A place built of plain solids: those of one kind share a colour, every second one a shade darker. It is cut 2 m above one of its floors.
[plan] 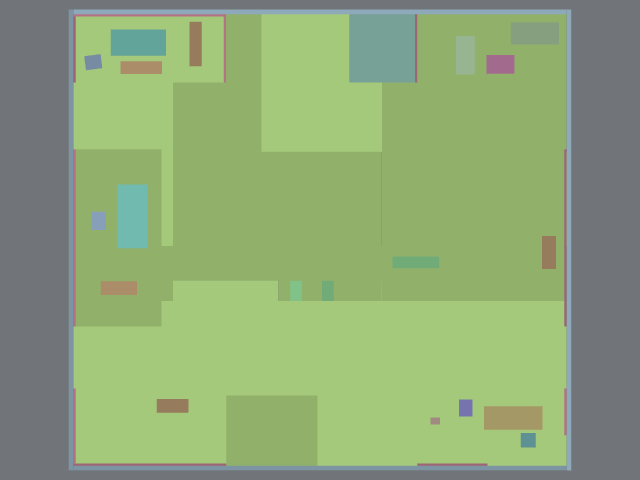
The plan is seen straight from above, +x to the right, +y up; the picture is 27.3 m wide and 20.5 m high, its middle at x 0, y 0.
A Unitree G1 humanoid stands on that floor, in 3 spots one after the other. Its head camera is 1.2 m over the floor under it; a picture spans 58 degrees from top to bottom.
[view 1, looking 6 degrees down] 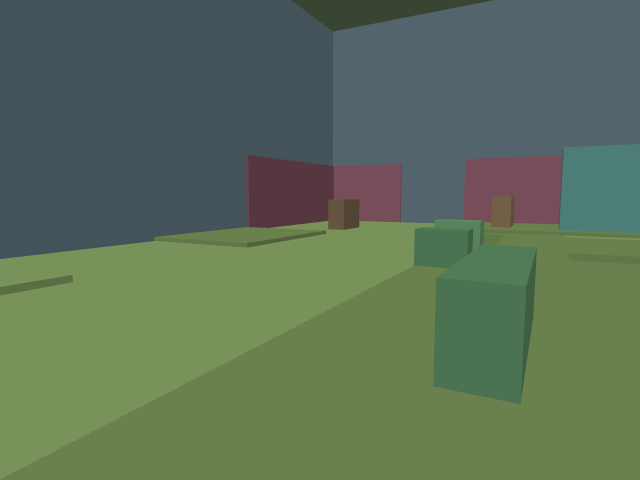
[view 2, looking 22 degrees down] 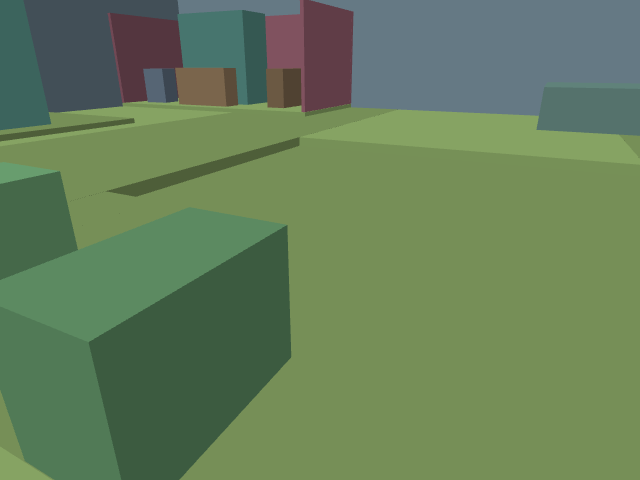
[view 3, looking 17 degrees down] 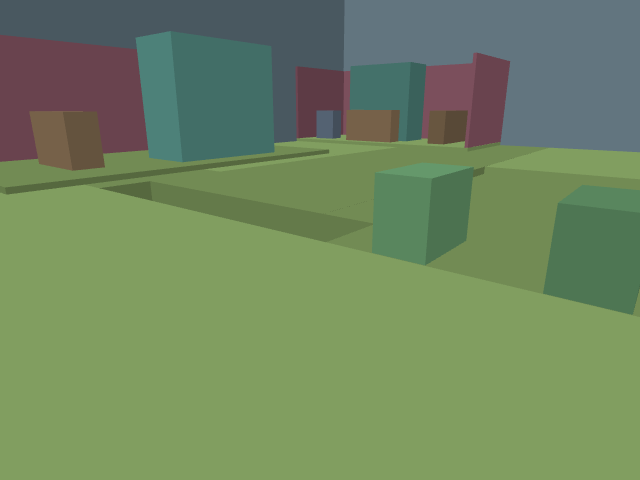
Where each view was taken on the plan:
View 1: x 7.73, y -0.61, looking -152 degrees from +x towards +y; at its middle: floor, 11.48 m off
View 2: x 1.41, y -3.09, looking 117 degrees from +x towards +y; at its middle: floor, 3.20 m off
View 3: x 0.61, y -5.64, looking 129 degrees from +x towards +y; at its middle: floor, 5.24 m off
